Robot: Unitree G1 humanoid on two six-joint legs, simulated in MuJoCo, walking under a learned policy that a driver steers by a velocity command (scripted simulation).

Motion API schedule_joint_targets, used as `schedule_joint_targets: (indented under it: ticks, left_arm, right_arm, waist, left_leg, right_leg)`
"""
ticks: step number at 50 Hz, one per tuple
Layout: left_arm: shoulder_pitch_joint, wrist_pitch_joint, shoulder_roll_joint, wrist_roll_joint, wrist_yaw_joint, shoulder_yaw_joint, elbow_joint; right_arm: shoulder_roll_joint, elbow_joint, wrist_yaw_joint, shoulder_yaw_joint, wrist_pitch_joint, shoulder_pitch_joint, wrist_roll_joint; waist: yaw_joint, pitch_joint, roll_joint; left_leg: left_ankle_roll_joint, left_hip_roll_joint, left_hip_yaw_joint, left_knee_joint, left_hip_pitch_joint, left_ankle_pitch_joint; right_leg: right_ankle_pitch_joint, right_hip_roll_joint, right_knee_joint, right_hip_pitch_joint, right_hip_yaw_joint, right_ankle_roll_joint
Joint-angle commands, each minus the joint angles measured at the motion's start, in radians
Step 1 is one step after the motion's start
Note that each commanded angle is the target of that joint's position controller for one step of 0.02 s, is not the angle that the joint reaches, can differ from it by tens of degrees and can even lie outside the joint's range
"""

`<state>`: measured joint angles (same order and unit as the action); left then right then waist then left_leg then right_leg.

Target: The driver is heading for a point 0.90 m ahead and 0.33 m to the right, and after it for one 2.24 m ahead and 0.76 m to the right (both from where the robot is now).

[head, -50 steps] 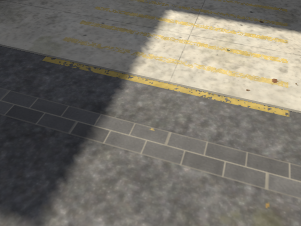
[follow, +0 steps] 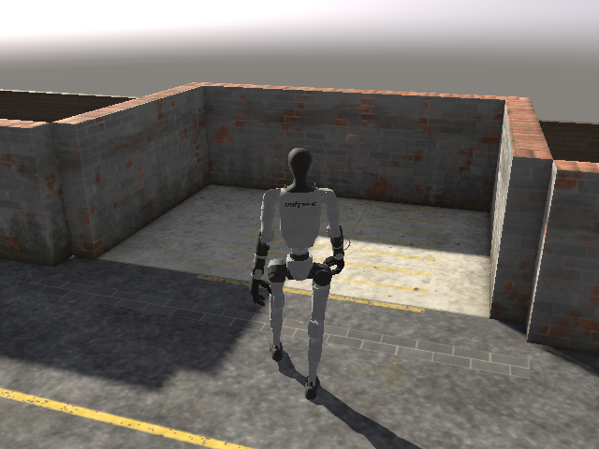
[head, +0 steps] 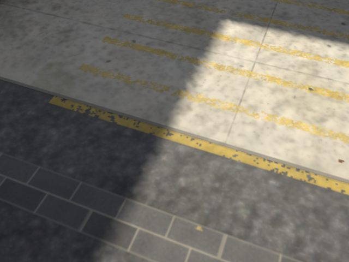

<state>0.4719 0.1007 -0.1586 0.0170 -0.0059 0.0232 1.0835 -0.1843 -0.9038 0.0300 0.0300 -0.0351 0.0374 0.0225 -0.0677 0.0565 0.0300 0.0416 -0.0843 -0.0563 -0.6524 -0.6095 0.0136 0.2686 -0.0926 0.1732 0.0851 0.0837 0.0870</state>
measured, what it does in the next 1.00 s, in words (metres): walks ahead, turning right: left foot, then right foot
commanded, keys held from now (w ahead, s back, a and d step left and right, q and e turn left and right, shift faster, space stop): w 0.06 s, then e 0.94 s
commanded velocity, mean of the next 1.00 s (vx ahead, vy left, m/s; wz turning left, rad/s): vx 0.15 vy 0.00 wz -0.42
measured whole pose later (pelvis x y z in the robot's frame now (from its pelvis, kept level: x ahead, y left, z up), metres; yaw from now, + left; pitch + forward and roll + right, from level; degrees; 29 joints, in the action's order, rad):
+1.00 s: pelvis +0.21 +0.02 +0.00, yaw -28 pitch +2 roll +1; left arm 0.22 -0.03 -0.26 0.02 0.00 0.08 0.79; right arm -0.25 -0.79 -0.03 0.06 0.05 0.16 0.02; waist -0.03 0.05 0.01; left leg -0.04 -0.01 0.05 -0.87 -0.45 0.41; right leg 0.13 -0.10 0.43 -0.32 -0.08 0.09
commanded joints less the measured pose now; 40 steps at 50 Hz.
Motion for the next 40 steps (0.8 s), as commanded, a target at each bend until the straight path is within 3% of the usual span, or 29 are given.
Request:
schedule_joint_targets:
  ticks: [1, 3, 4, 5, 6, 7, 8, 9, 10, 12, 14, 17, 20, 23, 29, 30, 31, 32, 33, 34, 36, 37, 38, 40]
  left_arm:
    - [0.084, 0.002, -0.139, 0.009, -0.013, 0.023, -0.004]
    - [0.048, 0.001, -0.157, 0.012, -0.018, 0.028, -0.008]
    - [0.042, -0.002, -0.156, 0.011, -0.019, 0.028, -0.005]
    - [0.022, -0.005, -0.154, 0.000, -0.018, 0.025, -0.008]
    - [0.015, 0.000, -0.121, -0.021, -0.016, 0.013, -0.042]
    - [0.187, -0.011, -0.010, -0.074, -0.017, -0.009, -0.038]
    - [0.110, -0.024, -0.142, -0.039, -0.030, 0.031, -0.025]
    - [0.011, -0.024, -0.126, -0.028, -0.031, 0.035, -0.064]
    - [-0.039, -0.027, -0.112, -0.016, -0.028, 0.037, -0.077]
    - [-0.036, -0.060, -0.094, 0.009, -0.012, 0.048, -0.080]
    - [-0.021, -0.087, -0.065, 0.010, -0.002, 0.053, -0.087]
    - [-0.070, -0.112, -0.062, 0.014, 0.002, 0.057, -0.122]
    - [-0.172, -0.123, -0.058, 0.017, 0.012, 0.048, -0.176]
    - [-0.242, -0.129, -0.064, 0.017, 0.022, 0.040, -0.218]
    - [-0.298, -0.134, -0.101, 0.015, 0.029, 0.051, -0.289]
    - [-0.280, -0.126, -0.095, 0.013, 0.027, 0.051, -0.293]
    - [-0.237, -0.110, -0.113, 0.014, 0.022, 0.057, -0.287]
    - [-0.180, -0.093, -0.229, 0.027, 0.009, 0.086, -0.285]
    - [-0.144, -0.101, -0.331, 0.005, 0.003, 0.115, -0.290]
    - [-0.089, -0.109, -0.300, -0.013, 0.000, 0.114, -0.269]
    - [-0.217, -0.126, -0.226, -0.006, -0.013, 0.090, -0.290]
    - [-0.272, -0.129, -0.204, -0.014, -0.018, 0.083, -0.311]
    - [-0.300, -0.128, -0.184, -0.011, -0.018, 0.076, -0.324]
    - [-0.276, -0.118, -0.204, -0.010, -0.008, 0.080, -0.326]
  right_arm:
    - [-0.058, 0.093, -0.002, 0.009, -0.022, -0.116, -0.001]
    - [-0.075, 0.079, -0.009, 0.019, -0.031, -0.043, 0.000]
    - [-0.089, 0.043, -0.018, 0.029, -0.041, 0.066, 0.004]
    - [-0.108, -0.012, -0.028, 0.041, -0.056, 0.238, 0.015]
    - [-0.181, -0.047, -0.042, 0.060, -0.070, 0.403, 0.044]
    - [-0.266, -0.049, -0.036, 0.080, -0.064, 0.428, 0.044]
    - [-0.218, -0.028, -0.030, 0.076, -0.050, 0.389, -0.001]
    - [-0.166, -0.011, -0.031, 0.055, -0.053, 0.267, -0.005]
    - [-0.111, -0.003, -0.032, 0.041, -0.057, 0.212, -0.002]
    - [-0.068, -0.012, -0.050, 0.027, -0.056, 0.201, -0.009]
    - [-0.086, -0.011, -0.057, 0.027, -0.063, 0.219, -0.008]
    - [-0.115, 0.002, -0.063, 0.031, -0.062, 0.214, -0.004]
    - [-0.113, 0.005, -0.071, 0.028, -0.048, 0.216, -0.005]
    - [-0.145, 0.006, -0.072, 0.038, -0.035, 0.241, -0.005]
    - [-0.194, 0.019, -0.070, 0.064, 0.017, 0.268, 0.007]
    - [-0.201, 0.020, -0.071, 0.069, 0.026, 0.269, 0.007]
    - [-0.201, 0.014, -0.069, 0.073, 0.034, 0.293, 0.011]
    - [-0.166, 0.043, -0.063, 0.066, 0.041, 0.316, 0.009]
    - [-0.107, 0.109, -0.066, 0.050, 0.054, 0.256, -0.007]
    - [-0.138, 0.109, -0.067, 0.052, 0.070, 0.200, 0.003]
    - [-0.123, 0.110, -0.064, 0.052, 0.062, 0.175, -0.013]
    - [-0.140, 0.113, -0.065, 0.057, 0.057, 0.171, 0.001]
    - [-0.148, 0.105, -0.062, 0.059, 0.059, 0.193, 0.015]
    - [-0.136, 0.107, -0.057, 0.058, 0.069, 0.213, 0.011]
  waist:
    - [0.005, 0.060, -0.100]
    - [0.053, 0.024, -0.113]
    - [0.094, -0.023, -0.112]
    - [0.168, -0.104, -0.091]
    - [0.213, -0.232, -0.028]
    - [0.147, -0.409, 0.206]
    - [0.153, -0.391, -0.002]
    - [0.109, -0.240, 0.014]
    - [0.089, -0.145, -0.005]
    - [0.047, -0.081, 0.036]
    - [0.020, -0.099, 0.038]
    - [0.003, -0.092, 0.060]
    - [0.017, -0.071, 0.091]
    - [0.045, -0.085, 0.088]
    - [0.082, -0.064, 0.079]
    - [0.069, -0.070, 0.054]
    - [0.044, -0.098, -0.016]
    - [0.037, -0.139, -0.240]
    - [0.012, -0.146, -0.365]
    - [-0.010, -0.161, -0.167]
    - [0.050, -0.065, -0.099]
    - [0.068, -0.059, -0.115]
    - [0.080, -0.084, -0.123]
    - [0.083, -0.130, -0.089]
  left_leg:
    - [0.028, 0.041, -0.032, 0.066, -0.026, 0.049]
    - [0.064, 0.086, -0.048, 0.112, 0.102, 0.132]
    - [0.081, 0.120, -0.048, 0.145, 0.230, 0.137]
    - [0.102, 0.114, -0.039, 0.228, 0.440, 0.013]
    - [0.139, -0.081, 0.134, 0.192, 0.728, -0.167]
    - [0.320, -0.420, 0.540, 0.198, 1.012, -0.505]
    - [0.301, -0.366, 0.513, 0.223, 0.897, -0.573]
    - [0.263, -0.330, 0.350, 0.249, 0.754, -0.634]
    - [0.216, -0.284, 0.248, 0.292, 0.636, -0.626]
    - [0.155, -0.213, 0.115, 0.349, 0.489, -0.562]
    - [0.152, -0.201, 0.054, 0.360, 0.446, -0.606]
    - [0.158, -0.193, -0.027, 0.365, 0.417, -0.569]
    - [0.147, -0.168, -0.098, 0.359, 0.414, -0.477]
    - [0.154, -0.193, -0.124, 0.336, 0.434, -0.427]
    - [0.139, -0.280, -0.088, 0.220, 0.490, -0.210]
    - [0.113, -0.274, -0.102, 0.160, 0.480, -0.168]
    - [0.062, -0.238, -0.130, 0.043, 0.442, -0.084]
    - [-0.007, -0.133, -0.197, -0.230, 0.297, 0.161]
    - [-0.064, 0.085, -0.135, -0.425, 0.044, 0.700]
    - [-0.074, 0.052, 0.010, -0.542, 0.032, 0.661]
    - [-0.072, 0.027, 0.059, -0.509, 0.010, 0.487]
    - [-0.070, 0.023, 0.066, -0.474, 0.015, 0.428]
    - [-0.070, 0.037, 0.060, -0.479, 0.040, 0.394]
    - [-0.075, 0.054, 0.067, -0.469, 0.066, 0.377]
  right_leg:
    - [-0.602, 0.304, 0.022, 0.038, -0.124, 0.112]
    - [-0.840, 0.311, 0.126, 0.053, -0.100, 0.093]
    - [-0.970, 0.295, 0.258, 0.043, -0.101, 0.076]
    - [-0.932, 0.254, 0.449, -0.028, -0.080, 0.049]
    - [-0.583, 0.202, 0.716, -0.246, -0.064, 0.025]
    - [0.315, 0.023, 1.104, -0.567, -0.007, -0.021]
    - [0.267, 0.056, 1.173, -0.580, -0.138, -0.013]
    - [0.201, 0.089, 1.151, -0.612, -0.147, -0.017]
    - [0.157, 0.121, 1.102, -0.617, -0.133, -0.022]
    - [0.106, 0.141, 1.041, -0.558, -0.118, -0.039]
    - [0.077, 0.121, 1.028, -0.526, -0.098, -0.051]
    - [0.008, 0.126, 0.963, -0.573, -0.073, -0.063]
    - [-0.086, 0.142, 0.778, -0.577, -0.044, -0.065]
    - [-0.111, 0.135, 0.648, -0.522, -0.008, -0.052]
    - [0.102, 0.123, 0.502, -0.484, 0.016, -0.011]
    - [0.065, 0.115, 0.419, -0.432, 0.019, -0.001]
    - [-0.054, 0.117, 0.301, -0.333, -0.026, 0.016]
    - [-0.352, 0.298, 0.192, -0.203, -0.292, 0.071]
    - [-0.664, 0.514, 0.143, -0.152, -0.615, 0.269]
    - [-0.631, 0.484, 0.155, -0.144, -0.538, 0.300]
    - [-0.460, 0.360, 0.137, -0.245, -0.389, 0.222]
    - [-0.427, 0.315, 0.133, -0.252, -0.355, 0.185]
    - [-0.477, 0.286, 0.141, -0.253, -0.329, 0.174]
    - [-0.517, 0.275, 0.152, -0.239, -0.326, 0.171]
Velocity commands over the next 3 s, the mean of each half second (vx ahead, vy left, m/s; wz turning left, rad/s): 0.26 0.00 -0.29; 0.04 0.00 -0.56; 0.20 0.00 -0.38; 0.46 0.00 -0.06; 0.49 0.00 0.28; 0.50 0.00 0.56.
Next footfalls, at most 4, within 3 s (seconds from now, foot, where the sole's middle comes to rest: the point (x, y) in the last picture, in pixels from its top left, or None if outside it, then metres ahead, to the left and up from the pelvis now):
0.12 left None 0.24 0.11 -0.78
0.62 right None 0.26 -0.08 -0.78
1.14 left None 0.30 0.11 -0.78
1.60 right None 0.27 -0.16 -0.78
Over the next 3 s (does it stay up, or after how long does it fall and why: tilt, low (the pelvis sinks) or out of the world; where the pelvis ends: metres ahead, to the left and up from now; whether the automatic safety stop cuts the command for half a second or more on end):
stays up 0.84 -0.46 0.01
